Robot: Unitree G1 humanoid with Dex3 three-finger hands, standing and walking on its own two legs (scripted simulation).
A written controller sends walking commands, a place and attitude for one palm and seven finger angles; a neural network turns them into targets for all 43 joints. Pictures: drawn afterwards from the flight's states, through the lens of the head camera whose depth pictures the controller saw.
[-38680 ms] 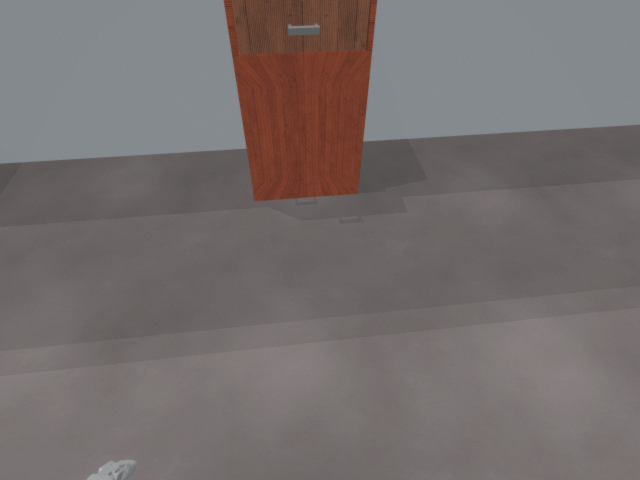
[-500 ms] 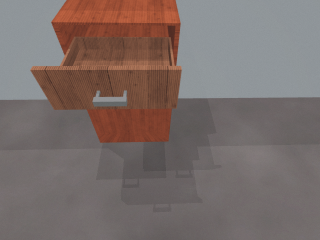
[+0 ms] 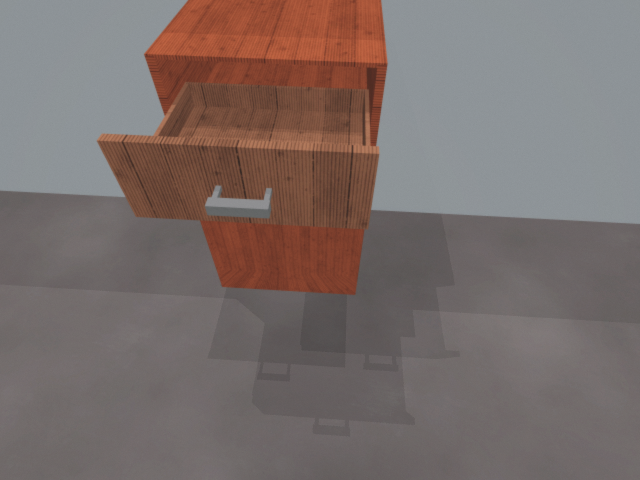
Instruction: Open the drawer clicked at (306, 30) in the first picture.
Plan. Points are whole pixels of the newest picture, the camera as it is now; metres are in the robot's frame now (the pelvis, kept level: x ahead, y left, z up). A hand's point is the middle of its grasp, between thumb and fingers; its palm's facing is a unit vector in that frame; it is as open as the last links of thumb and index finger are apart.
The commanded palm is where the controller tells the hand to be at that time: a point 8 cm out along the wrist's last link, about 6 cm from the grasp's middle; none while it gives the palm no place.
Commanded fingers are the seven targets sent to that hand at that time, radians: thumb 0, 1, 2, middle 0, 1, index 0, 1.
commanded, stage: come to a stop and stand still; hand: left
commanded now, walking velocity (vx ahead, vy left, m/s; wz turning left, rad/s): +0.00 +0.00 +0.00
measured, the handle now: (240, 199) +0.54 +0.18 +0.01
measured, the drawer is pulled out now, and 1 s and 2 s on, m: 0.29 0.29 0.29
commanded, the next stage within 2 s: look again from close up in 0.52 s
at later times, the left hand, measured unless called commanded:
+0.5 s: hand out of the picture +0.01 +0.17 -0.17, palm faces +0.02 -0.98 -0.20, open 7.3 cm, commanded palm none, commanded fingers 0.00 0.90 0.90 -0.20 -0.30 -0.20 -0.30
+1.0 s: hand out of the picture +0.00 +0.15 -0.18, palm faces +0.03 -0.99 -0.15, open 7.3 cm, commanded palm none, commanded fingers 0.00 0.90 0.90 -0.20 -0.30 -0.20 -0.30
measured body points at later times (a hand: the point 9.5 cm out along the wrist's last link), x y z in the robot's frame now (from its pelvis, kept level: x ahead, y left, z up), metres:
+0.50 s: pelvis +0.00 +0.00 +0.00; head +0.00 -0.01 +0.45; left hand +0.01 +0.22 -0.16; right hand +0.02 -0.23 -0.16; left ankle +0.01 +0.08 -0.74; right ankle +0.00 -0.12 -0.74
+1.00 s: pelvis +0.01 +0.00 +0.00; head +0.03 +0.00 +0.45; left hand +0.00 +0.20 -0.16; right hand +0.01 -0.22 -0.16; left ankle +0.01 +0.08 -0.74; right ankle +0.00 -0.12 -0.74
